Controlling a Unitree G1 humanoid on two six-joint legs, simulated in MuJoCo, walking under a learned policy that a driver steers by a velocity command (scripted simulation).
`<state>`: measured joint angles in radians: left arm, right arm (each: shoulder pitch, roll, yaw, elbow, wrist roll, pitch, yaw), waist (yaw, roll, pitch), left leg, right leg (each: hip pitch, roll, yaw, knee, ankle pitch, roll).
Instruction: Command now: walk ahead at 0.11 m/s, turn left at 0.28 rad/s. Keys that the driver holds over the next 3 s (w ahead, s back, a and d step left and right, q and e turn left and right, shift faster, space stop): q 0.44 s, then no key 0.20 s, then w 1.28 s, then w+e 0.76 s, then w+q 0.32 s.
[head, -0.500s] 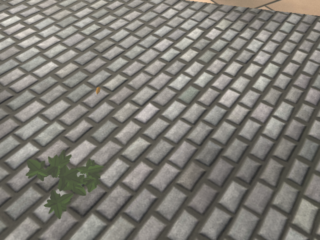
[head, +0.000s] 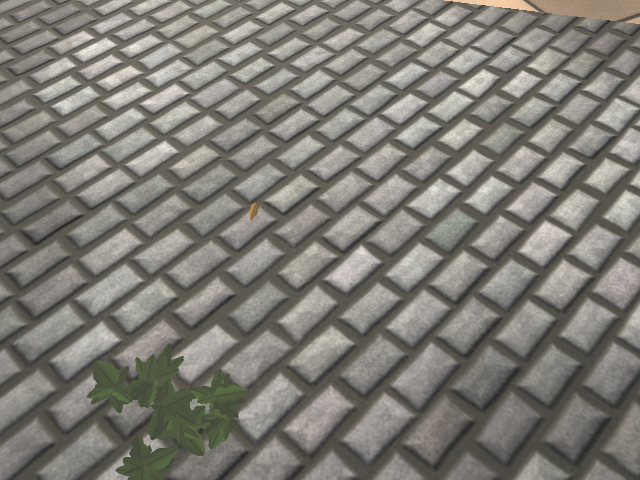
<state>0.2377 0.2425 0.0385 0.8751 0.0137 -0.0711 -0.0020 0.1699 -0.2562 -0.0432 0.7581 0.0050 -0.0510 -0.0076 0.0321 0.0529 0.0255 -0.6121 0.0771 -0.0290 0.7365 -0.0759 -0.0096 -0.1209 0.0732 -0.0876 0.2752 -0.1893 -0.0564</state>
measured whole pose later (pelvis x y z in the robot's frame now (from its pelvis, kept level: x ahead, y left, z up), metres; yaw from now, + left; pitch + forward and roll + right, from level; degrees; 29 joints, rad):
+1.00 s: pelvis +0.12 +0.03 +0.00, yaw +19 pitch +2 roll +0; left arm 0.37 0.28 0.05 0.84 -0.03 -0.03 0.00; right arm 0.18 -0.27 -0.05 0.62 0.03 -0.05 0.01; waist 0.08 0.00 -0.02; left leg -0.27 0.00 0.02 0.46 -0.25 0.03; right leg -0.14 -0.03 0.03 0.41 -0.31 0.02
